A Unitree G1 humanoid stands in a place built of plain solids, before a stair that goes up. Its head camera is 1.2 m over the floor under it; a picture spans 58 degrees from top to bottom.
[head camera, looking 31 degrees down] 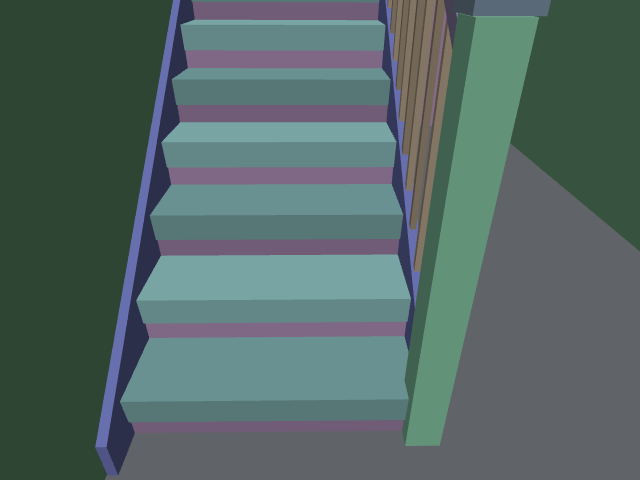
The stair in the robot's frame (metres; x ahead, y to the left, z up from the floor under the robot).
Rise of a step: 0.17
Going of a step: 0.24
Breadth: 0.86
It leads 1 degrees to the left of straight ahead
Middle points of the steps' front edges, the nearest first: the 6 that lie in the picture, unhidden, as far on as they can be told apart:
0.83 0.16 0.17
1.07 0.14 0.34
1.30 0.15 0.52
1.54 0.15 0.69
1.78 0.15 0.86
2.02 0.15 1.04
